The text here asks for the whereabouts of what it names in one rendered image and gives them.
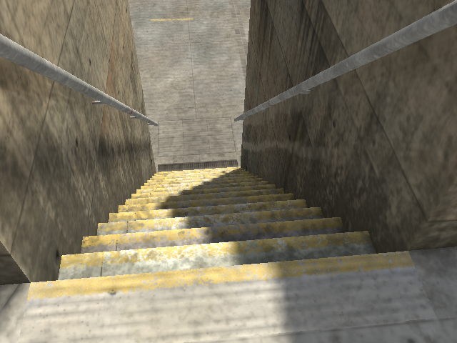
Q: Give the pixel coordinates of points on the stairs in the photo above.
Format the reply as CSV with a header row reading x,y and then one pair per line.
x,y
203,218

